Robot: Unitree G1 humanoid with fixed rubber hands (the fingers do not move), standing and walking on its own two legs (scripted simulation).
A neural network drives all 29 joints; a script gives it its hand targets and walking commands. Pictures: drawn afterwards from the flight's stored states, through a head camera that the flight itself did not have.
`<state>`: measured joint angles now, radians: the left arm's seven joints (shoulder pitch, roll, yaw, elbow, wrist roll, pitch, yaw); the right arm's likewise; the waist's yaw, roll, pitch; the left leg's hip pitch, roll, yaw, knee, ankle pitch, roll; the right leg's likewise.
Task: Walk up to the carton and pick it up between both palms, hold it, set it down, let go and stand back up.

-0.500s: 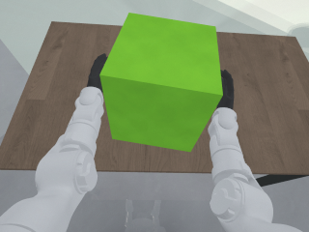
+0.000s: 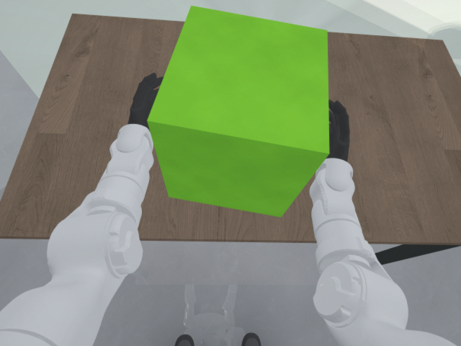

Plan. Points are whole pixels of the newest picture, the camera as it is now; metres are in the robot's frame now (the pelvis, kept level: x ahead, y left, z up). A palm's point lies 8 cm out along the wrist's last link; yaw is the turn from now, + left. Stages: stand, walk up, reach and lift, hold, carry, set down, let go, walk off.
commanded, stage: set down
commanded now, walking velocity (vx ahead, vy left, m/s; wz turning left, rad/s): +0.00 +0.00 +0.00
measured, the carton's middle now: (240, 121) +0.51 -0.02 +0.00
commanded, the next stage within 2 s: none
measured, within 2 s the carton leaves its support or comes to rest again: neither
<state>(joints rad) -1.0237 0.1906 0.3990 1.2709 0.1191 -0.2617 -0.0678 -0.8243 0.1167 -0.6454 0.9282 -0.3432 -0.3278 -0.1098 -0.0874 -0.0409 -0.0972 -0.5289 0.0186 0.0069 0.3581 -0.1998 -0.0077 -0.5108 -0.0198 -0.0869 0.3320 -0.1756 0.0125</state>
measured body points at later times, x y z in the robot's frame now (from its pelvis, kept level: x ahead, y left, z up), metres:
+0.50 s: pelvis +0.00 +0.00 +0.00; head +0.13 +0.02 +0.43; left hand +0.49 +0.15 +0.03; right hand +0.43 -0.18 +0.04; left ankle -0.05 +0.12 -0.74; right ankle -0.05 -0.12 -0.74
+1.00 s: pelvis -0.01 +0.00 +0.00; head +0.13 +0.02 +0.43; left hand +0.49 +0.15 +0.03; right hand +0.43 -0.18 +0.04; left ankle -0.05 +0.12 -0.74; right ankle -0.05 -0.12 -0.74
